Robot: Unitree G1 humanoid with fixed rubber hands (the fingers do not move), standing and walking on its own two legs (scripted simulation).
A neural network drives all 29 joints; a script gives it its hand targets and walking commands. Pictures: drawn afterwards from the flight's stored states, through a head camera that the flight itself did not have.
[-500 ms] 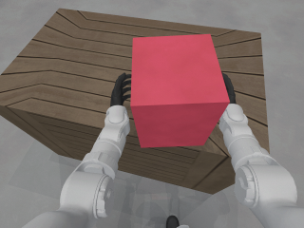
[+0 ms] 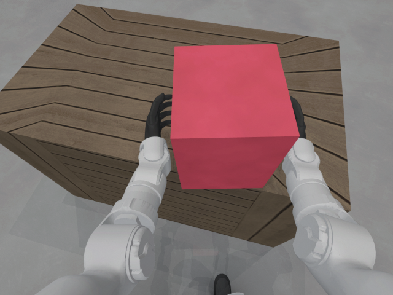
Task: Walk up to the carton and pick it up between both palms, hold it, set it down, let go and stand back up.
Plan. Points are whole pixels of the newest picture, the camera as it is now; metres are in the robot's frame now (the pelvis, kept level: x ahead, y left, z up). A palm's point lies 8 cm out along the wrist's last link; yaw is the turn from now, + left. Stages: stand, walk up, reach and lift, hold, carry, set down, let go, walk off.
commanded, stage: reach and lift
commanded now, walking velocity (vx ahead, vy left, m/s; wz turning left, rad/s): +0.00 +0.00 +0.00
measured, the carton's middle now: (223, 125) +0.46 -0.04 +0.02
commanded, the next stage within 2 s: none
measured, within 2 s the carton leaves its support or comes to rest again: leaves its support in 0.96 s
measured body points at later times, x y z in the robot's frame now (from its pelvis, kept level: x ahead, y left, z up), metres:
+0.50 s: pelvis +0.00 -0.01 +0.00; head +0.11 +0.00 +0.44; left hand +0.45 +0.10 +0.04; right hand +0.44 -0.19 +0.02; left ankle -0.04 +0.12 -0.73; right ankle +0.05 -0.09 -0.73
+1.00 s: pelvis +0.00 -0.01 +0.00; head +0.08 -0.01 +0.44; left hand +0.43 +0.10 +0.04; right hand +0.43 -0.19 +0.03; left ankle -0.04 +0.12 -0.73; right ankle +0.05 -0.09 -0.73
